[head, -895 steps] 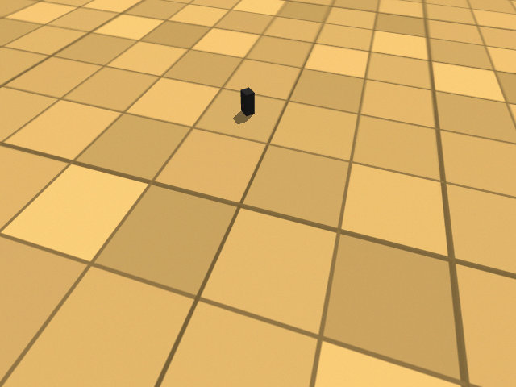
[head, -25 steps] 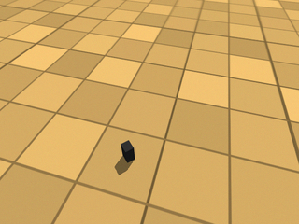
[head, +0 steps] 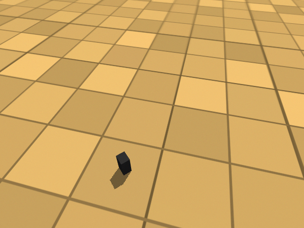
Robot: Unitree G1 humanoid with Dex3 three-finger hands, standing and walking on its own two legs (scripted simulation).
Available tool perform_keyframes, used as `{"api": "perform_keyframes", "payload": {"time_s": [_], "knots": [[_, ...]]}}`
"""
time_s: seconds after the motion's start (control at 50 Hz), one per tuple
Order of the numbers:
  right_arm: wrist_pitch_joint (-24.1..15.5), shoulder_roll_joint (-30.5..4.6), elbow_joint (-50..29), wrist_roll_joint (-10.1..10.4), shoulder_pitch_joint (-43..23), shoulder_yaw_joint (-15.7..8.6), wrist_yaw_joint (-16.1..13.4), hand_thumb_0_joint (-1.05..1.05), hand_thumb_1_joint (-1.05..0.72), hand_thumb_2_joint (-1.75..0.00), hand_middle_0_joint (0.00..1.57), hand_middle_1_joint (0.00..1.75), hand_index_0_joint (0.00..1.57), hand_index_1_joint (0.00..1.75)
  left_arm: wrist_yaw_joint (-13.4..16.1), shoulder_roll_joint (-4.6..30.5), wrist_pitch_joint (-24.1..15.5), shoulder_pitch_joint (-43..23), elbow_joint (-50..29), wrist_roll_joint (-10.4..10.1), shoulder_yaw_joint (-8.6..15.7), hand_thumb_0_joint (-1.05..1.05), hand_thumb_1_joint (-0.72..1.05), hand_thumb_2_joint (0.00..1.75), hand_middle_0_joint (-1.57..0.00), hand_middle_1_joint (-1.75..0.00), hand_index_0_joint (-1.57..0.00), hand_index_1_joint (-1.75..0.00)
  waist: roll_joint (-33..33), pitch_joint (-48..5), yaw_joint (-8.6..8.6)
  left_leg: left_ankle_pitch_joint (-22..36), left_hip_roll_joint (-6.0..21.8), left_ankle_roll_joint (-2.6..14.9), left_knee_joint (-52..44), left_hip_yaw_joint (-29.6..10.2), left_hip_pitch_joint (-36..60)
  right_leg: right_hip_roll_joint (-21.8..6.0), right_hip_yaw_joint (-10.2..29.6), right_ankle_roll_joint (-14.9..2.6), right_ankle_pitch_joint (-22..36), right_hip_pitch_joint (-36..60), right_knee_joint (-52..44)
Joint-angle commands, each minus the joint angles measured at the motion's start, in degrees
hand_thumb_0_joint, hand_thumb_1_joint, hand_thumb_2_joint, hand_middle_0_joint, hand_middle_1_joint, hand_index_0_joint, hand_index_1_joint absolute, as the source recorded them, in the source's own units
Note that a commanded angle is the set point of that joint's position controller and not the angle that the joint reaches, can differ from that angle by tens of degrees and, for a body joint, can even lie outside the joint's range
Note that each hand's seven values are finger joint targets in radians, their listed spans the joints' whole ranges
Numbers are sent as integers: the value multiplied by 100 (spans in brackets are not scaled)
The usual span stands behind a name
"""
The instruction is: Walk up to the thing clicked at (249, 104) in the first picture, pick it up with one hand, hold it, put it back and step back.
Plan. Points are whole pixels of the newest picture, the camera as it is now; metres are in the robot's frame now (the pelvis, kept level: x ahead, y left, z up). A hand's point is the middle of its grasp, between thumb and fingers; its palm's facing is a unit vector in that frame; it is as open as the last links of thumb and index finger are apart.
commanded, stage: walk up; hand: left
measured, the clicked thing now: (124, 163) +0.67 +0.21 -0.69
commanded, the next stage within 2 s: none
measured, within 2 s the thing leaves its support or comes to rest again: neither
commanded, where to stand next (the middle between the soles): +0.30 +0.00 m, yaw +0 degrees
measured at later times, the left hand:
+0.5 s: hand (62, 225) +0.19 +0.29 -0.17, palm faces +0.01 -0.94 -0.35, open 7.4 cm
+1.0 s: hand (78, 181) +0.31 +0.26 -0.14, palm faces -0.05 -0.90 -0.43, open 7.4 cm
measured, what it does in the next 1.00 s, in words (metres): walks ahead: left foot, then right foot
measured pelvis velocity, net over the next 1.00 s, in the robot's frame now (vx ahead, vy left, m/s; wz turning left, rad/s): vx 0.24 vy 0.00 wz -0.03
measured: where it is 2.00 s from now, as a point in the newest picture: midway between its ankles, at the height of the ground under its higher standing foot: outside the picture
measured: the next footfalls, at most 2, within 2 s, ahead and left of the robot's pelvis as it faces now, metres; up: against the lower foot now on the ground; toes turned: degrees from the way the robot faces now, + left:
left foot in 0.44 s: +0.30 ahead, +0.11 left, +0.00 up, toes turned +3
right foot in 0.88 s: +0.35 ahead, -0.12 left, +0.00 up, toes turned -3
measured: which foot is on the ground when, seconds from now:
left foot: down 0.00-0.06, up 0.08-0.42, down 0.44-0.90, up 0.92-1.00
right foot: down 0.00-0.48, up 0.50-0.86, down 0.88-1.00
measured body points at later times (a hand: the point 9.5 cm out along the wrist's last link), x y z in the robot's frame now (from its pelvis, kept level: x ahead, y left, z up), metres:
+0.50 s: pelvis +0.15 +0.02 -0.02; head +0.18 +0.03 +0.43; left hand +0.18 +0.33 -0.15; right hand +0.26 -0.29 -0.12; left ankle +0.26 +0.11 -0.73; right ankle +0.03 -0.11 -0.71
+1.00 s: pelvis +0.24 +0.00 -0.01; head +0.28 -0.03 +0.44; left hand +0.31 +0.31 -0.11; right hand +0.32 -0.30 -0.15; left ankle +0.24 +0.12 -0.71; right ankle +0.31 -0.12 -0.73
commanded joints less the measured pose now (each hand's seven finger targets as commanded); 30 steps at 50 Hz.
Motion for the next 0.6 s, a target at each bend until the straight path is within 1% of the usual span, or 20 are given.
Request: {"api": "perform_keyframes", "payload": {"time_s": [0.0,0.02,0.04,0.06,0.08,0.1,0.14,0.16,0.22,0.3,0.32,0.36,0.4,0.42,0.44,0.46,0.48,0.5,0.56,0.58], "knots": [[-69,-1603,-717,16,-589,-377,-17,0,-90,-90,20,30,20,30,-10,874,-356,50,-599,-54,258,0,90,90,-20,-30,-20,-30,1045,294,345,800,1167,947,-163,-808,-518,-151,38,-86,628,468,-1366],[-33,-1224,-826,66,-718,-261,6,0,-90,-90,20,30,20,30,60,1202,-397,1025,-282,-46,430,0,90,90,-20,-30,-20,-30,32,-59,814,905,471,600,1498,-206,-1326,-266,604,-48,909,1960,-1803],[-36,-768,-1073,132,-603,-132,10,0,-90,-90,20,30,20,30,154,1843,-444,1603,-256,0,568,0,90,90,-20,-30,-20,-30,-1593,-321,843,-930,-395,253,3094,103,-2883,-1502,2773,-265,1099,2935,-2316],[15,-1087,-1053,106,-566,-185,-75,0,-90,-90,20,30,20,30,161,2010,-437,1286,-437,-5,575,0,90,90,-20,-30,-20,-30,-722,-77,696,-1288,-443,236,3323,-539,-3143,-2080,3548,-823,1231,2551,-2432],[-3,-1254,-979,87,-374,-232,-125,0,-90,-90,20,30,20,30,184,1985,-418,999,-644,-47,570,0,90,90,-20,-30,-20,-30,-464,190,559,-1206,-221,289,3632,-730,-3144,-2258,3435,-1088,2095,2275,-2186],[-43,-1284,-932,136,-279,-225,-110,0,-90,-90,20,30,20,30,208,1698,-424,836,-784,-112,521,0,90,90,-20,-30,-20,-30,-204,221,443,-892,-119,311,3882,-912,-3247,-1972,2694,-1137,3154,2444,-1975],[-5,-1145,-825,188,32,-204,-62,0,-90,-90,20,30,20,30,270,1226,-440,577,-912,-215,358,0,90,90,-20,-30,-20,-30,-279,158,134,-284,-31,311,3632,-981,-2942,-1307,1358,-610,4408,2265,-1785],[32,-1112,-846,201,109,-208,-39,0,-90,-90,20,30,20,30,278,1199,-436,550,-941,-233,331,0,90,90,-20,-30,-20,-30,-434,160,59,-71,-59,302,3481,-876,-2764,-1162,1058,-507,4600,2018,-1793],[106,-1101,-1045,181,-47,-239,53,0,-90,-90,20,30,20,30,287,1203,-456,608,-1183,-175,330,0,90,90,-20,-30,-20,-30,-344,335,156,240,-69,123,2766,-647,-2738,-1132,718,-781,4307,1765,-1887],[66,-1054,-1298,147,-358,-267,133,0,-90,-90,20,30,20,30,258,1254,-422,617,-1389,-141,332,0,90,90,-20,-30,-20,-30,-597,361,243,898,86,55,1379,-198,-2239,-955,360,-708,3624,1443,-1893],[32,-1001,-1352,136,-412,-271,150,0,-90,-90,20,30,20,30,244,1302,-406,589,-1464,-122,339,0,90,90,-20,-30,-20,-30,-740,320,261,1005,164,101,1075,-150,-1951,-1039,379,-783,3439,1277,-1792],[-22,-1044,-1327,103,-217,-335,149,0,-90,-90,20,30,20,30,232,1348,-377,604,-1509,-147,339,0,90,90,-20,-30,-20,-30,-636,231,170,1288,166,217,780,-15,-1362,-1129,448,-786,3090,975,-1495],[-67,-1197,-1156,42,575,-456,112,0,-90,-90,20,30,20,30,235,1325,-381,504,-1596,-146,319,0,90,90,-20,-30,-20,-30,-104,-131,-326,1503,46,408,451,10,-24,-973,345,-658,2963,384,-344],[-102,-1466,-1009,-12,1211,-594,69,0,-90,-90,20,30,20,30,240,1085,-389,666,-1635,-151,245,0,90,90,-20,-30,-20,-30,570,-461,-602,1090,54,623,486,-187,870,-598,107,-470,2782,-178,898],[-126,-1759,-1056,-102,1569,-711,10,0,-90,-90,20,30,20,30,239,709,-371,1066,-1593,-215,156,0,90,90,-20,-30,-20,-30,1730,-602,-706,133,884,966,-54,-1560,1217,182,-144,-228,982,-1056,2534],[-160,-2001,-1252,2,1350,-670,-13,0,-90,-90,20,30,20,30,256,732,-333,1436,-1602,-237,177,0,90,90,-20,-30,-20,-30,1732,-615,-422,-1077,2029,1376,-1057,-4102,1039,752,369,-185,-998,-1708,3142],[-154,-2066,-1365,180,882,-704,7,0,-90,-90,20,30,20,30,321,1293,-275,1308,-1471,-183,256,0,90,90,-20,-30,-20,-30,1174,-352,-352,-2113,2289,1670,-1442,-4364,337,311,761,-300,-979,-1569,3588],[-130,-1876,-1463,225,573,-649,5,0,-90,-90,20,30,20,30,287,1449,-286,1183,-1455,-172,251,0,90,90,-20,-30,-20,-30,805,114,-223,-2099,2136,1557,-1535,-3812,-370,151,840,-282,-547,-1532,3632],[-198,-1398,-1618,208,182,-433,-11,0,-90,-90,20,30,20,30,167,1280,-251,1533,-1230,-196,274,0,90,90,-20,-30,-20,-30,758,629,127,-852,1310,850,-1483,-1738,-1396,-110,812,-152,217,-1017,2731],[-226,-1351,-1590,192,192,-421,-9,0,-90,-90,20,30,20,30,143,1191,-238,1552,-1194,-195,270,0,90,90,-20,-30,-20,-30,859,632,111,-539,1156,856,-1511,-1401,-1615,-62,638,-82,388,-796,2647]]}}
